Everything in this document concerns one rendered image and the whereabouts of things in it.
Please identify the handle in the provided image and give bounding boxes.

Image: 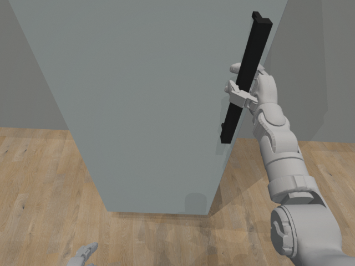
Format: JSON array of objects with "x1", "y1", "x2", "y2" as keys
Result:
[{"x1": 220, "y1": 11, "x2": 273, "y2": 144}]

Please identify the robot right hand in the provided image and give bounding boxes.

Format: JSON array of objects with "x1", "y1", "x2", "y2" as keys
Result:
[{"x1": 225, "y1": 63, "x2": 278, "y2": 116}]

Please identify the robot right upper arm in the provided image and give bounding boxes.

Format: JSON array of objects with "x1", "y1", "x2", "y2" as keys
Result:
[{"x1": 271, "y1": 204, "x2": 355, "y2": 266}]

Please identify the right robot forearm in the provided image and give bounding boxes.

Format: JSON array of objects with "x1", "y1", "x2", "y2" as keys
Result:
[{"x1": 252, "y1": 103, "x2": 342, "y2": 248}]

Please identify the fridge door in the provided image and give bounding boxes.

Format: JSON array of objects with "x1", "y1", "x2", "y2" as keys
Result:
[{"x1": 9, "y1": 0, "x2": 288, "y2": 215}]

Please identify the robot left hand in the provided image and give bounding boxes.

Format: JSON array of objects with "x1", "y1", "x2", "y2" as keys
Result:
[{"x1": 66, "y1": 242, "x2": 98, "y2": 266}]

